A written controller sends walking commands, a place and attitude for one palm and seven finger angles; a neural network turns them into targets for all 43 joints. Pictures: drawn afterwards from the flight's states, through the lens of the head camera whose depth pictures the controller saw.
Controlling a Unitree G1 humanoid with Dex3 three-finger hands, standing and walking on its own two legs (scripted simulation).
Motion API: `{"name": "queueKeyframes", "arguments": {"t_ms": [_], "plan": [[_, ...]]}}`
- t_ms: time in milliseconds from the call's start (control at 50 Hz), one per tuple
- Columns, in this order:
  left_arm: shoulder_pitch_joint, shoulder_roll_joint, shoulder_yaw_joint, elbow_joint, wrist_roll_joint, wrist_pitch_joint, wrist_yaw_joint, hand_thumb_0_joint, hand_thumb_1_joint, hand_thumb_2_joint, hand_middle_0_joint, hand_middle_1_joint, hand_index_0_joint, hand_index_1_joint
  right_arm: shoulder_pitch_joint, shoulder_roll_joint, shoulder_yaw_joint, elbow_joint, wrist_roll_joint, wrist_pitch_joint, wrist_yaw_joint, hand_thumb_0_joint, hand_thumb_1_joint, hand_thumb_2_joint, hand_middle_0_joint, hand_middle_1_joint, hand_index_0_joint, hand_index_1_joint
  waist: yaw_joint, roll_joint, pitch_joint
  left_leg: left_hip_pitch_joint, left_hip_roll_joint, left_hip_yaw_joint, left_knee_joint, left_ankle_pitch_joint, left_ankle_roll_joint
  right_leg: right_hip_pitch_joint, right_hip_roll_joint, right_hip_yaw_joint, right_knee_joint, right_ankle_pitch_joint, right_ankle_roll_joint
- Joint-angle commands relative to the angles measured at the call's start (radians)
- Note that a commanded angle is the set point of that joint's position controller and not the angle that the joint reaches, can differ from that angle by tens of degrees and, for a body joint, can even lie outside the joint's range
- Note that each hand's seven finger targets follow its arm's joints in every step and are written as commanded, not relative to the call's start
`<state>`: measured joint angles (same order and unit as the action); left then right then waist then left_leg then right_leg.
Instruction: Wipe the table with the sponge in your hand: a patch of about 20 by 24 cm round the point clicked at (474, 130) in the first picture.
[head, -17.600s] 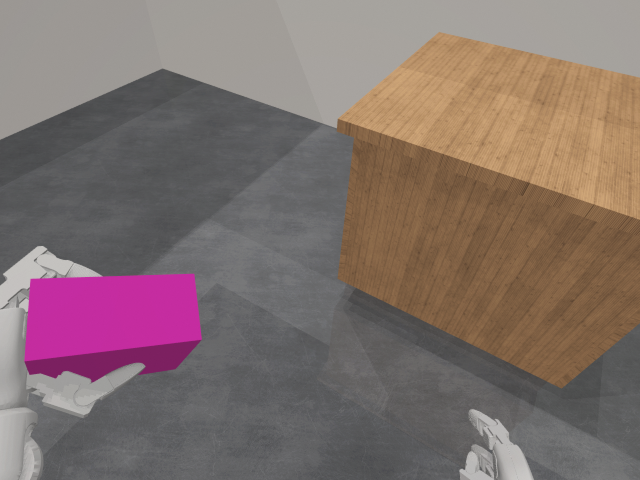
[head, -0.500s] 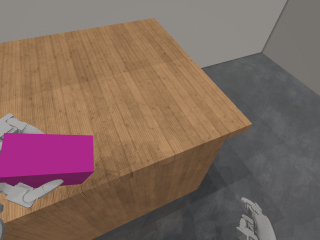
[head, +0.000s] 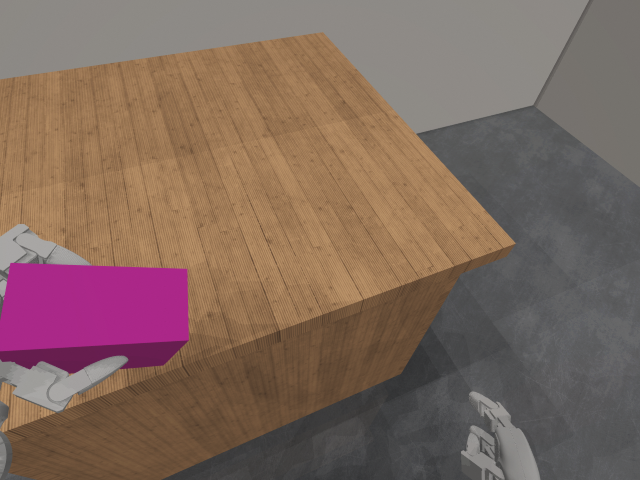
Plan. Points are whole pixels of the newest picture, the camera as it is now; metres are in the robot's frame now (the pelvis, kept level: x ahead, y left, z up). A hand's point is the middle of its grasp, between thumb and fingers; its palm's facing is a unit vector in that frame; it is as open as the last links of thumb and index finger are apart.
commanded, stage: shuffle to correct the standing spot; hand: left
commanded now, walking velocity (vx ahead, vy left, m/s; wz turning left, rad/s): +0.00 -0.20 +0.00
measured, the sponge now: (127, 322) +0.23 +0.21 +0.13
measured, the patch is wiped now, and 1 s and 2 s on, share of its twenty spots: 0.00 0.00 0.00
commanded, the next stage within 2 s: none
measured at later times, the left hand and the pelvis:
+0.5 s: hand (66, 322) +0.21 +0.24 +0.16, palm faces +0.31 -0.86 -0.40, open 10.5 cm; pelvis +0.00 +0.00 +0.00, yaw +0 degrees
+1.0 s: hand (63, 320) +0.21 +0.25 +0.16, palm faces +0.33 -0.85 -0.40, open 10.5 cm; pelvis +0.00 +0.00 +0.00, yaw +0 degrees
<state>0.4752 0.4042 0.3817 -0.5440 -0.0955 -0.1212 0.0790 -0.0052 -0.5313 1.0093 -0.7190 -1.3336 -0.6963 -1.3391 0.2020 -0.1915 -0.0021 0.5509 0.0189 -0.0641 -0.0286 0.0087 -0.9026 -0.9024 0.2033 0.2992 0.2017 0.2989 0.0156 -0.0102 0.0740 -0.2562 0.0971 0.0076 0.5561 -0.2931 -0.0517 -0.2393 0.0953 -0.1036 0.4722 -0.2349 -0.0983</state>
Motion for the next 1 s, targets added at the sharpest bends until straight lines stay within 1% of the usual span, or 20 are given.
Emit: {"name": "queueKeyframes", "arguments": {"t_ms": [0, 120, 200, 260, 280, 360, 420, 460, 480, 540, 560, 580, 600, 640, 680, 760, 800, 860, 960, 980], "plan": [[-0.06, 0.152, 0.093, -0.239, -0.011, -0.072, 0.027, 0.0, 0.1, 1.3, -1.2, -1.6, -1.2, -1.6, -0.072, -0.131, -0.056, -0.153, 0.0, -0.053, -0.009, 0.0, -0.9, -0.9, 0.2, 0.3, 0.2, 0.3, -0.02, 0.058, -0.169, 0.042, 0.04, -0.046, -0.072, 0.074, 0.088, 0.046, -0.171, 0.176, -0.108, 0.115, 0.071], [-0.058, 0.178, 0.122, -0.238, -0.007, -0.074, 0.028, 0.0, 0.1, 1.3, -1.2, -1.6, -1.2, -1.6, -0.079, -0.133, -0.056, -0.155, -0.001, -0.054, -0.013, 0.0, -0.9, -0.9, 0.2, 0.3, 0.2, 0.3, -0.012, 0.122, -0.157, -0.001, 0.097, -0.099, -0.129, 0.153, 0.098, 0.093, -0.134, 0.137, -0.062, 0.145, 0.087], [-0.035, 0.158, 0.111, -0.209, -0.01, -0.071, 0.022, 0.0, 0.1, 1.3, -1.2, -1.6, -1.2, -1.6, -0.07, -0.132, -0.055, -0.153, 0.0, -0.05, -0.01, 0.0, -0.9, -0.9, 0.2, 0.3, 0.2, 0.3, -0.019, 0.108, -0.154, -0.001, 0.081, -0.076, -0.106, 0.143, 0.09, 0.092, -0.14, 0.139, -0.079, 0.164, 0.076], [-0.031, 0.16, 0.115, -0.205, -0.011, -0.068, 0.021, 0.0, 0.1, 1.3, -1.2, -1.6, -1.2, -1.6, -0.062, -0.134, -0.063, -0.16, 0.006, -0.048, -0.005, 0.0, -0.9, -0.9, 0.2, 0.3, 0.2, 0.3, -0.017, 0.064, -0.163, 0.004, 0.057, -0.055, -0.076, 0.085, 0.083, 0.084, -0.159, 0.17, -0.1, 0.147, 0.067], [-0.019, 0.158, 0.112, -0.216, -0.015, -0.066, 0.023, 0.0, 0.1, 1.3, -1.2, -1.6, -1.2, -1.6, -0.075, -0.132, -0.06, -0.161, 0.009, -0.05, -0.007, 0.0, -0.9, -0.9, 0.2, 0.3, 0.2, 0.3, -0.02, 0.083, -0.16, 0.03, 0.051, -0.053, -0.075, 0.099, 0.082, 0.061, -0.161, 0.172, -0.102, 0.16, 0.057], [-0.041, 0.168, 0.114, -0.229, -0.012, -0.068, 0.026, 0.0, 0.1, 1.3, -1.2, -1.6, -1.2, -1.6, -0.071, -0.131, -0.058, -0.16, 0.004, -0.049, -0.008, 0.0, -0.9, -0.9, 0.2, 0.3, 0.2, 0.3, -0.019, 0.061, -0.154, 0.013, 0.051, -0.057, -0.079, 0.057, 0.085, 0.053, -0.167, 0.182, -0.113, 0.11, 0.061], [-0.054, 0.175, 0.12, -0.238, -0.012, -0.069, 0.032, 0.0, 0.1, 1.3, -1.2, -1.6, -1.2, -1.6, -0.074, -0.131, -0.057, -0.157, 0.003, -0.049, -0.012, 0.0, -0.9, -0.9, 0.2, 0.3, 0.2, 0.3, -0.019, 0.075, -0.161, 0.028, 0.051, -0.059, -0.081, 0.074, 0.087, 0.048, -0.165, 0.183, -0.111, 0.116, 0.063], [-0.054, 0.169, 0.117, -0.226, -0.012, -0.065, 0.032, 0.0, 0.1, 1.3, -1.2, -1.6, -1.2, -1.6, -0.07, -0.13, -0.058, -0.155, 0.005, -0.047, -0.011, 0.0, -0.9, -0.9, 0.2, 0.3, 0.2, 0.3, -0.02, 0.052, -0.156, 0.025, 0.045, -0.052, -0.068, 0.069, 0.085, 0.048, -0.172, 0.193, -0.121, 0.115, 0.065], [-0.047, 0.179, 0.125, -0.23, -0.013, -0.064, 0.035, 0.0, 0.1, 1.3, -1.2, -1.6, -1.2, -1.6, -0.082, -0.129, -0.056, -0.152, 0.007, -0.048, -0.014, 0.0, -0.9, -0.9, 0.2, 0.3, 0.2, 0.3, -0.022, 0.08, -0.155, 0.048, 0.047, -0.052, -0.074, 0.093, 0.087, 0.034, -0.171, 0.191, -0.117, 0.137, 0.059], [-0.048, 0.168, 0.118, -0.219, -0.012, -0.063, 0.034, 0.0, 0.1, 1.3, -1.2, -1.6, -1.2, -1.6, -0.073, -0.131, -0.058, -0.153, 0.005, -0.044, -0.012, 0.0, -0.9, -0.9, 0.2, 0.3, 0.2, 0.3, -0.019, 0.079, -0.164, 0.032, 0.056, -0.057, -0.075, 0.104, 0.089, 0.059, -0.164, 0.183, -0.108, 0.147, 0.07], [-0.044, 0.167, 0.119, -0.212, -0.012, -0.062, 0.034, 0.0, 0.1, 1.3, -1.2, -1.6, -1.2, -1.6, -0.07, -0.13, -0.058, -0.154, 0.006, -0.042, -0.01, 0.0, -0.9, -0.9, 0.2, 0.3, 0.2, 0.3, -0.019, 0.063, -0.167, 0.027, 0.056, -0.057, -0.072, 0.11, 0.087, 0.069, -0.167, 0.181, -0.107, 0.156, 0.068], [-0.031, 0.17, 0.12, -0.218, -0.014, -0.061, 0.036, 0.0, 0.1, 1.3, -1.2, -1.6, -1.2, -1.6, -0.082, -0.129, -0.057, -0.153, 0.009, -0.043, -0.013, 0.0, -0.9, -0.9, 0.2, 0.3, 0.2, 0.3, -0.022, 0.094, -0.166, 0.049, 0.058, -0.058, -0.077, 0.143, 0.088, 0.061, -0.164, 0.173, -0.098, 0.183, 0.064], [-0.03, 0.158, 0.108, -0.213, -0.013, -0.061, 0.034, 0.0, 0.1, 1.3, -1.2, -1.6, -1.2, -1.6, -0.075, -0.13, -0.054, -0.152, 0.004, -0.04, -0.011, 0.0, -0.9, -0.9, 0.2, 0.3, 0.2, 0.3, -0.022, 0.086, -0.174, 0.036, 0.066, -0.065, -0.081, 0.163, 0.09, 0.081, -0.158, 0.156, -0.087, 0.192, 0.067], [-0.029, 0.162, 0.114, -0.214, -0.013, -0.06, 0.031, 0.0, 0.1, 1.3, -1.2, -1.6, -1.2, -1.6, -0.073, -0.132, -0.06, -0.157, 0.007, -0.038, -0.008, 0.0, -0.9, -0.9, 0.2, 0.3, 0.2, 0.3, -0.02, 0.071, -0.181, 0.036, 0.068, -0.062, -0.066, 0.196, 0.087, 0.096, -0.163, 0.162, -0.085, 0.228, 0.069], [-0.016, 0.174, 0.122, -0.217, -0.014, -0.059, 0.033, 0.0, 0.1, 1.3, -1.2, -1.6, -1.2, -1.6, -0.086, -0.129, -0.057, -0.157, 0.01, -0.037, -0.01, 0.0, -0.9, -0.9, 0.2, 0.3, 0.2, 0.3, -0.023, 0.091, -0.171, 0.048, 0.064, -0.059, -0.062, 0.21, 0.086, 0.084, -0.168, 0.16, -0.084, 0.251, 0.061], [-0.014, 0.17, 0.121, -0.218, -0.016, -0.058, 0.032, 0.0, 0.1, 1.3, -1.2, -1.6, -1.2, -1.6, -0.071, -0.13, -0.062, -0.16, 0.009, -0.03, -0.007, 0.0, -0.9, -0.9, 0.2, 0.3, 0.2, 0.3, -0.021, 0.046, -0.18, 0.041, 0.05, -0.043, -0.036, 0.163, 0.081, 0.088, -0.181, 0.184, -0.102, 0.236, 0.061], [-0.014, 0.166, 0.117, -0.218, -0.018, -0.058, 0.034, 0.0, 0.1, 1.3, -1.2, -1.6, -1.2, -1.6, -0.077, -0.126, -0.053, -0.155, 0.006, -0.028, -0.009, 0.0, -0.9, -0.9, 0.2, 0.3, 0.2, 0.3, -0.026, 0.066, -0.171, 0.039, 0.048, -0.048, -0.051, 0.156, 0.083, 0.078, -0.179, 0.173, -0.1, 0.218, 0.055], [-0.03, 0.171, 0.122, -0.22, -0.017, -0.057, 0.036, 0.0, 0.1, 1.3, -1.2, -1.6, -1.2, -1.6, -0.075, -0.127, -0.058, -0.158, 0.009, -0.027, -0.009, 0.0, -0.9, -0.9, 0.2, 0.3, 0.2, 0.3, -0.023, 0.04, -0.161, 0.036, 0.037, -0.039, -0.043, 0.103, 0.081, 0.065, -0.187, 0.199, -0.127, 0.176, 0.064], [-0.032, 0.17, 0.12, -0.217, -0.015, -0.057, 0.038, 0.0, 0.1, 1.3, -1.2, -1.6, -1.2, -1.6, -0.083, -0.128, -0.055, -0.157, 0.007, -0.027, -0.01, 0.0, -0.9, -0.9, 0.2, 0.3, 0.2, 0.3, -0.02, 0.078, -0.163, 0.037, 0.064, -0.065, -0.079, 0.153, 0.088, 0.084, -0.167, 0.17, -0.107, 0.192, 0.077], [-0.03, 0.168, 0.111, -0.228, -0.017, -0.056, 0.037, 0.0, 0.1, 1.3, -1.2, -1.6, -1.2, -1.6, -0.096, -0.127, -0.053, -0.158, 0.011, -0.029, -0.011, 0.0, -0.9, -0.9, 0.2, 0.3, 0.2, 0.3, -0.022, 0.106, -0.159, 0.056, 0.066, -0.071, -0.091, 0.171, 0.089, 0.067, -0.163, 0.166, -0.099, 0.201, 0.074]]}}
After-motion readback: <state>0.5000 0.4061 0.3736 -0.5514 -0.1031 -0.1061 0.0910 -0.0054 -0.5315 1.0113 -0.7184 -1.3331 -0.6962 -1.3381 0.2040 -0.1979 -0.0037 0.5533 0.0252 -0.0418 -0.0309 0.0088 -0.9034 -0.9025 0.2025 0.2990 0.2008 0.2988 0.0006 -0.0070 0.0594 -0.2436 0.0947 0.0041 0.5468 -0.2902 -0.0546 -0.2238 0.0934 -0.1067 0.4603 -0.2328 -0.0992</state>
